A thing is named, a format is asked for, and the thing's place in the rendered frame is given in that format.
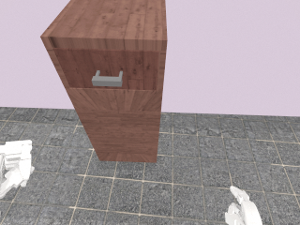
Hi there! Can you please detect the drawer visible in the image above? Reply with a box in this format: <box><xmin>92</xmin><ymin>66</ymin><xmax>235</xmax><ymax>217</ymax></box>
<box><xmin>53</xmin><ymin>48</ymin><xmax>159</xmax><ymax>91</ymax></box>

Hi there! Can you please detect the cabinet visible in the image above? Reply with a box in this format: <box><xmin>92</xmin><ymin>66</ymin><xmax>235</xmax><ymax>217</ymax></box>
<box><xmin>40</xmin><ymin>0</ymin><xmax>168</xmax><ymax>163</ymax></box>

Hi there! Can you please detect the handle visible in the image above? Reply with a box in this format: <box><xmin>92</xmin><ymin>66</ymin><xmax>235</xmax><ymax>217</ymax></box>
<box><xmin>92</xmin><ymin>70</ymin><xmax>123</xmax><ymax>87</ymax></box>

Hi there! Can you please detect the robot right hand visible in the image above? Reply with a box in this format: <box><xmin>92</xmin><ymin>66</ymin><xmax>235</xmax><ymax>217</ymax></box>
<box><xmin>225</xmin><ymin>186</ymin><xmax>263</xmax><ymax>225</ymax></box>

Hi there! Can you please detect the robot left hand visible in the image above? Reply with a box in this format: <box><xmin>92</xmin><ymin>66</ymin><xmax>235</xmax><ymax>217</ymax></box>
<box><xmin>0</xmin><ymin>140</ymin><xmax>35</xmax><ymax>199</ymax></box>

